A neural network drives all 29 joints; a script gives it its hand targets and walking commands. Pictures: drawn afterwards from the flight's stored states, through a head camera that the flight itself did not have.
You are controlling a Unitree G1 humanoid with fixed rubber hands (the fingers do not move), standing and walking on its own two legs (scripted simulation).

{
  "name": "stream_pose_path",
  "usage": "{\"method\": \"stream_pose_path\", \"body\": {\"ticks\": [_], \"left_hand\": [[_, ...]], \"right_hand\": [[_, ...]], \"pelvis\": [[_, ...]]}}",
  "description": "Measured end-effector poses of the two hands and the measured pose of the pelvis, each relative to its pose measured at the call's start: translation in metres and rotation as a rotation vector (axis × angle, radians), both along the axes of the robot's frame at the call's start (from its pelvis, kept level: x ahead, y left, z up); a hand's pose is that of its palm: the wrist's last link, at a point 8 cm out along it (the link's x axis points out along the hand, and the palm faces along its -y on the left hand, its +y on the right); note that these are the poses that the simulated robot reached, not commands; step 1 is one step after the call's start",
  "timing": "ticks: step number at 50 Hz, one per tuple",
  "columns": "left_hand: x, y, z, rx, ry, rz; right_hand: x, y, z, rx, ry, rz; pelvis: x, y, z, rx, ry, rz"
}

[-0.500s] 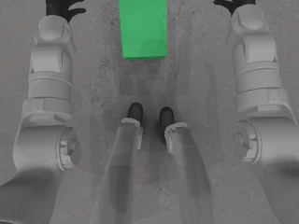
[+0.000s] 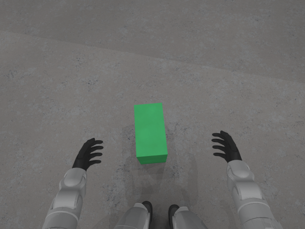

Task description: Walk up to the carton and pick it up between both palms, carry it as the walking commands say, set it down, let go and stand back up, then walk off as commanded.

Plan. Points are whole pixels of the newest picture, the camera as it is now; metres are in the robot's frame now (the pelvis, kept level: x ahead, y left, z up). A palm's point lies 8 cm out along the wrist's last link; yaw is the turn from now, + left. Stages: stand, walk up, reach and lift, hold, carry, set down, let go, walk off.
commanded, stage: let go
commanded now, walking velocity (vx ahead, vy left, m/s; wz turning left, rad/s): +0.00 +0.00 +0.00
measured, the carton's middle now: (150, 135) +0.51 +0.07 -0.62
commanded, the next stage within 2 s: stand in 0.82 s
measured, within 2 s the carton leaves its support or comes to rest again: neither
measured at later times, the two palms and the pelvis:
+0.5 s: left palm (72, 202) +0.18 +0.22 -0.05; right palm (271, 203) +0.19 -0.25 -0.05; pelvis +0.03 -0.02 +0.02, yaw +2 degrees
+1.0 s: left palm (54, 210) +0.16 +0.26 -0.07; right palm (281, 215) +0.17 -0.27 -0.06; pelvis +0.04 -0.01 +0.02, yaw +2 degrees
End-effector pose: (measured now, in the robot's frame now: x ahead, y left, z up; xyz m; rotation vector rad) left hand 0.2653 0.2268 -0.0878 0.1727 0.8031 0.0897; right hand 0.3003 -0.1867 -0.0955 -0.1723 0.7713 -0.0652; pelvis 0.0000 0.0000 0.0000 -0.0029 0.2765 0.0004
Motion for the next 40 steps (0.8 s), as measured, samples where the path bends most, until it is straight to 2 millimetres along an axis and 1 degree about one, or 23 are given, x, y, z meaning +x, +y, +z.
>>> {"method": "stream_pose_path", "body": {"ticks": [4, 9, 13, 15, 19, 22, 27, 32, 40], "left_hand": [[-0.027, -0.004, 0.012, -0.004, 0.015, -0.010], [-0.060, -0.007, 0.020, -0.004, 0.041, 0.002], [-0.077, -0.009, 0.029, -0.007, 0.044, 0.012], [-0.082, -0.008, 0.033, -0.005, 0.036, 0.020], [-0.089, -0.006, 0.035, -0.003, 0.045, 0.032], [-0.091, -0.007, 0.034, -0.003, 0.043, 0.020], [-0.085, -0.011, 0.038, -0.009, 0.011, 0.015], [-0.084, -0.013, 0.038, -0.013, 0.015, 0.015], [-0.096, -0.004, 0.032, 0.001, 0.072, 0.071]], "right_hand": [[-0.025, -0.017, 0.014, -0.006, 0.003, -0.002], [-0.063, -0.032, 0.020, 0.009, 0.040, 0.003], [-0.089, -0.039, 0.023, 0.021, 0.075, 0.004], [-0.096, -0.042, 0.027, 0.029, 0.067, 0.006], [-0.105, -0.049, 0.035, 0.024, 0.056, 0.010], [-0.108, -0.056, 0.038, 0.013, 0.058, 0.010], [-0.103, -0.062, 0.045, -0.001, 0.041, 0.019], [-0.101, -0.062, 0.045, -0.010, 0.045, 0.013], [-0.113, -0.058, 0.041, -0.016, 0.060, -0.001]], "pelvis": [[0.011, -0.003, 0.008, 0.003, -0.063, 0.010], [0.022, -0.008, 0.015, 0.010, -0.142, 0.014], [0.029, -0.012, 0.020, 0.015, -0.208, 0.020], [0.031, -0.014, 0.021, 0.015, -0.231, 0.021], [0.034, -0.018, 0.021, 0.019, -0.275, 0.023], [0.035, -0.022, 0.021, 0.020, -0.302, 0.025], [0.034, -0.024, 0.020, 0.021, -0.337, 0.027], [0.032, -0.023, 0.020, 0.020, -0.365, 0.030], [0.027, -0.018, 0.018, 0.016, -0.354, 0.033]]}}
